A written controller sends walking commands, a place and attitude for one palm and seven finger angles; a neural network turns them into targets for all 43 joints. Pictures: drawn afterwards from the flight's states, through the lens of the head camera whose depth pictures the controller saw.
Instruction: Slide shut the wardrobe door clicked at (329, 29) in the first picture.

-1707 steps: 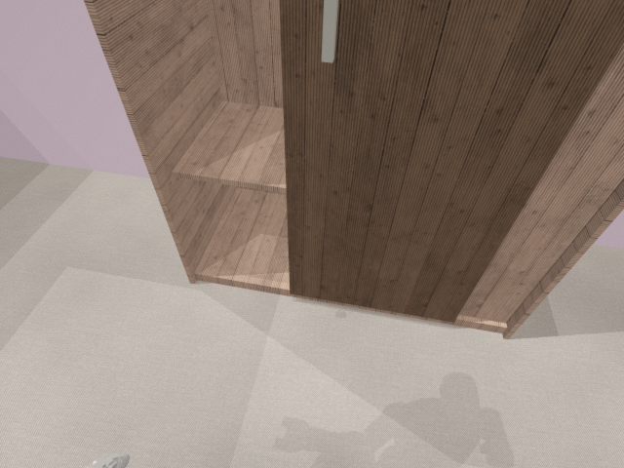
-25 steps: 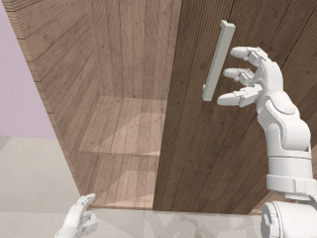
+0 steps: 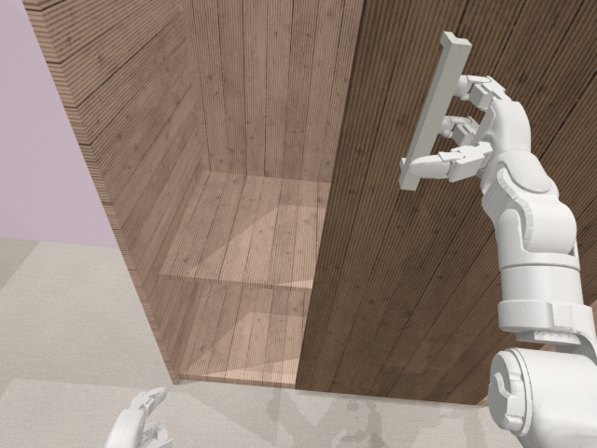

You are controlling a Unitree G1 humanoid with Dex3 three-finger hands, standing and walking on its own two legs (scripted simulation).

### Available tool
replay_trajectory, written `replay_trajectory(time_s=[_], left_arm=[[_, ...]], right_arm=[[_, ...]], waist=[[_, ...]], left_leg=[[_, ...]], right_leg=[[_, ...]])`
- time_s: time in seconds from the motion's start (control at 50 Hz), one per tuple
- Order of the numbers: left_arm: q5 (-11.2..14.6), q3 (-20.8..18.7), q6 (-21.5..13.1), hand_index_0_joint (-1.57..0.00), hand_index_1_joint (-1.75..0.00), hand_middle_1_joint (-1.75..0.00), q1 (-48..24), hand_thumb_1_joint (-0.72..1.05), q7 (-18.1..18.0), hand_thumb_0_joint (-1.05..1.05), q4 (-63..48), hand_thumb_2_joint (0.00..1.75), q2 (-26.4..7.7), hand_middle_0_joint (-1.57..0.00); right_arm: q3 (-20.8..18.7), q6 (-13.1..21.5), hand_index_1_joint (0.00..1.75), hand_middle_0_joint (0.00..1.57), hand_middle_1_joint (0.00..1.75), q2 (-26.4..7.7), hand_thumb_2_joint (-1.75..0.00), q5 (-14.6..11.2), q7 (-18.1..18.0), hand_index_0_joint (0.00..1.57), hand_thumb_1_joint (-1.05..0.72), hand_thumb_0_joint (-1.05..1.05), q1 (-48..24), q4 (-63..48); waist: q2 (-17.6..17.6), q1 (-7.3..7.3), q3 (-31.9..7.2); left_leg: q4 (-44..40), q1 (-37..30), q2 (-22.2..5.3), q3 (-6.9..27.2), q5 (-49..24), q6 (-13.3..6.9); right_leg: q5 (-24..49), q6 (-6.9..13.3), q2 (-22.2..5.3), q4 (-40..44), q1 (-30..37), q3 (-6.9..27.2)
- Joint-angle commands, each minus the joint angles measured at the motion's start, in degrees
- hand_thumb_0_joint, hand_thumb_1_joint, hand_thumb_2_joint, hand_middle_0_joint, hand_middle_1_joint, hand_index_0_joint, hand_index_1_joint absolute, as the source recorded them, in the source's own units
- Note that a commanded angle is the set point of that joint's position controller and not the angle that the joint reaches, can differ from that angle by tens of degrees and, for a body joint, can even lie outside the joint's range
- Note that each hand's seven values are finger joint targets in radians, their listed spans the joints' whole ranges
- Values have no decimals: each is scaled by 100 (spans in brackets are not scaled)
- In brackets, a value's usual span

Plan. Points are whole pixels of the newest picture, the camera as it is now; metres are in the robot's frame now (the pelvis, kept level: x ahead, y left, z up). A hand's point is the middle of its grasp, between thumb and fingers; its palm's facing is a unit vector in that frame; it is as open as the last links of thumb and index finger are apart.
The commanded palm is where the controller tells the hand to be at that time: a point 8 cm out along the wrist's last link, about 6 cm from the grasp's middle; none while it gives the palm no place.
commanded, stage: slide the fingers in behind the handle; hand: right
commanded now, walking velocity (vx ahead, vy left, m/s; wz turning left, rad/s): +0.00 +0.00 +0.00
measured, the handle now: (426, 116) +0.47 -0.11 +0.26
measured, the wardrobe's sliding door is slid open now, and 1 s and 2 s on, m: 0.38 0.38 0.38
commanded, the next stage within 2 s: move the hooked fingers beside the handle in 1.00 s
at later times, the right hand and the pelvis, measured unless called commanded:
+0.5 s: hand (460, 148) +0.38 -0.13 +0.27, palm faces -0.01 +1.00 -0.01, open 14.0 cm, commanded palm +0.37 -0.19 +0.26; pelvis +0.00 +0.00 +0.00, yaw -1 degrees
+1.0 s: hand (452, 143) +0.39 -0.13 +0.27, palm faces +0.02 +1.00 -0.02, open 14.1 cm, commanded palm +0.37 -0.16 +0.26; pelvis +0.00 -0.01 +0.00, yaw -1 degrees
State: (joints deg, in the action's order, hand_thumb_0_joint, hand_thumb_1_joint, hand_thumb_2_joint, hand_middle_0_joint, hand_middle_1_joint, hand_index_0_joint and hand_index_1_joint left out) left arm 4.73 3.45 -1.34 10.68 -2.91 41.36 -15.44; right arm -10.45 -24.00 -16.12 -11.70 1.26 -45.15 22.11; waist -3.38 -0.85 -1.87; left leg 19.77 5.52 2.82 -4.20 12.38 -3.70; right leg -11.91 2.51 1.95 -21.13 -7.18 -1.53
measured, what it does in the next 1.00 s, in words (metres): stands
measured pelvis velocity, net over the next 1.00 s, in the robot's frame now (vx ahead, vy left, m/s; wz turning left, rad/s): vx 0.00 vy -0.01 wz -0.01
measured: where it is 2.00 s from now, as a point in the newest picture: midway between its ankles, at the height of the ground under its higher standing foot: outside the picture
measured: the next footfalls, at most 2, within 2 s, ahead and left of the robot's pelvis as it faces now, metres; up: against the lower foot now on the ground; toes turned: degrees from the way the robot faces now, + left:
none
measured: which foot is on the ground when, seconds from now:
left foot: down 0.00-1.00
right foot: down 0.00-1.00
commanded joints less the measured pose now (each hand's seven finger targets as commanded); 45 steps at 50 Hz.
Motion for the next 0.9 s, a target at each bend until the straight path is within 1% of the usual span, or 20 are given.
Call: replay_trajectory(time_s=[0.0, 0.02, 0.06, 0.08, 0.12, 0.24, 0.34, 0.36, 0.44, 0.52, 0.54, 0.58, 0.62, 0.64, 0.66, 0.68, 0.76, 0.78, 0.84, 0.88], left_arm=[[-46, -244, -344, -20, -30, -30, -773, 90, -18, 0, -905, 90, -619, -20], [-44, -247, -345, -20, -30, -30, -779, 90, -12, 0, -956, 90, -606, -20], [-31, -237, -326, -20, -30, -30, -807, 90, 2, 0, -968, 90, -608, -20], [-26, -244, -322, -20, -30, -30, -821, 90, 2, 0, -978, 90, -627, -20], [-15, -243, -322, -20, -30, -30, -877, 90, 10, 0, -1050, 90, -607, -20], [10, -211, -257, -20, -30, -30, -1059, 90, 21, 0, -1101, 90, -611, -20], [35, -188, -296, -20, -30, -30, -1222, 90, 15, 0, -1115, 90, -555, -20], [26, -177, -299, -20, -30, -30, -1233, 90, 12, 0, -1095, 90, -572, -20], [14, -158, -245, -20, -30, -30, -1299, 90, -18, 0, -984, 90, -559, -20], [-19, -144, -226, -20, -30, -30, -1318, 90, -41, 0, -974, 90, -540, -20], [-26, -144, -197, -20, -30, -30, -1295, 90, -27, 0, -974, 90, -544, -20], [-12, -122, -188, -20, -30, -30, -1356, 90, -17, 0, -1019, 90, -490, -20], [-30, -136, -199, -20, -30, -30, -1318, 90, -8, 0, -1021, 90, -500, -20], [-34, -138, -176, -20, -30, -30, -1303, 90, 5, 0, -1007, 90, -499, -20], [-30, -133, -158, -20, -30, -30, -1316, 90, 5, 0, -1027, 90, -516, -20], [-24, -133, -162, -20, -30, -30, -1336, 90, 11, 0, -1058, 90, -486, -20], [-37, -155, -184, -20, -30, -30, -1297, 90, 25, 0, -1025, 90, -493, -20], [-42, -149, -202, -20, -30, -30, -1333, 90, 36, 0, -1060, 90, -463, -20], [-32, -151, -184, -20, -30, -30, -1295, 90, 19, 0, -960, 90, -487, -20], [-26, -157, -230, -20, -30, -30, -1287, 90, 16, 0, -967, 90, -473, -20]], right_arm=[[-489, 508, 120, 30, 120, -1277, -30, 10, -9, 30, 50, 0, -2948, -1336], [-515, 511, 120, 30, 120, -1278, -30, 10, 9, 30, 50, 0, -2798, -1469], [-481, 500, 120, 30, 120, -1202, -30, -45, 43, 30, 50, 0, -2572, -1445], [-580, 479, 120, 30, 120, -1315, -30, -49, 59, 30, 50, 0, -2485, -1444], [-595, 447, 120, 30, 120, -1329, -30, -44, 97, 30, 50, 0, -2332, -1727], [-518, 233, 120, 30, 120, -1273, -30, -105, 180, 30, 50, 0, -1924, -2086], [-142, 139, 120, 30, 120, -848, -30, -190, 186, 30, 50, 0, -2065, -2554], [-189, 120, 120, 30, 120, -852, -30, -215, 158, 30, 50, 0, -2088, -2555], [-155, -1, 120, 30, 120, -815, -30, -186, 43, 30, 50, 0, -2146, -2246], [-194, 12, 120, 30, 120, -838, -30, -142, -43, 30, 50, 0, -2446, -2133], [-344, 49, 120, 30, 120, -1010, -30, -129, -76, 30, 50, 0, -2272, -2114], [20, 77, 120, 30, 120, -568, -30, -133, -42, 30, 50, 0, -2404, -2144], [-10, 89, 120, 30, 120, -568, -30, -121, -62, 30, 50, 0, -2456, -2138], [-97, 70, 120, 30, 120, -615, -30, -131, -74, 30, 50, 0, -2178, -1969], [-111, 78, 120, 30, 120, -664, -30, -120, -84, 30, 50, 0, -2279, -2102], [110, 84, 120, 30, 120, -430, -30, -102, -70, 30, 50, 0, -2377, -2196], [-3, 102, 120, 30, 120, -558, -30, -64, -143, 30, 50, 0, -2405, -2301], [204, 99, 120, 30, 120, -302, -30, -77, -126, 30, 50, 0, -2388, -2437], [167, 17, 120, 30, 120, -319, -30, -98, -149, 30, 50, 0, -2330, -2061], [363, 42, 120, 30, 120, -126, -30, -84, -171, 30, 50, 0, -2639, -2189]], waist=[[363, 56, -1734], [413, 83, -1867], [516, 78, -1655], [583, 96, -1638], [475, 131, -1741], [388, 146, -1504], [200, 70, -1480], [333, 50, -1467], [330, 61, -1274], [385, 57, -1435], [469, 124, -1510], [341, 45, -1437], [328, 56, -1508], [503, 111, -1467], [471, 97, -1507], [426, 61, -1524], [383, 82, -1577], [289, 71, -1620], [559, 51, -1318], [406, -10, -1340]], left_leg=[[-201, -328, -271, 498, -1842, 204], [-170, -442, -268, 482, -1953, 206], [-188, -404, -258, 456, -1963, 214], [-192, -426, -262, 473, -1959, 234], [-144, -480, -269, 474, -2101, 234], [-152, -346, -264, 460, -2031, 252], [-154, -104, -232, 429, -1861, 229], [-167, -98, -229, 423, -1806, 238], [-234, 27, -240, 450, -1481, 232], [-199, -79, -265, 466, -1569, 211], [-173, -210, -261, 443, -1616, 189], [-182, -115, -260, 421, -1604, 173], [-165, -118, -245, 420, -1692, 164], [-172, -172, -237, 405, -1714, 170], [-173, -221, -260, 419, -1753, 171], [-159, -181, -248, 400, -1728, 165], [-181, -161, -238, 409, -1670, 150], [-161, -156, -237, 390, -1725, 150], [-224, -45, -209, 364, -1512, 160], [-249, 47, -210, 377, -1361, 163]], right_leg=[[1521, 146, -118, 45, 689, 389], [1613, 143, -114, 41, 709, 383], [1582, 145, -124, 49, 615, 374], [1524, 153, -125, 46, 564, 356], [1644, 157, -129, 36, 651, 341], [1595, 149, -121, -21, 593, 322], [1613, 125, -122, -69, 853, 400], [1561, 123, -126, -50, 839, 431], [1315, 121, -115, -34, 723, 413], [1393, 115, -105, -7, 750, 444], [1463, 102, -115, -5, 702, 448], [1460, 91, -115, 25, 788, 449], [1585, 83, -121, 18, 873, 476], [1591, 84, -126, 13, 775, 464], [1583, 86, -123, 34, 763, 454], [1593, 80, -124, 46, 831, 460], [1633, 72, -138, 38, 904, 489], [1708, 59, -128, 37, 969, 484], [1519, 60, -152, 59, 814, 490], [1400, 70, -143, 78, 886, 514]])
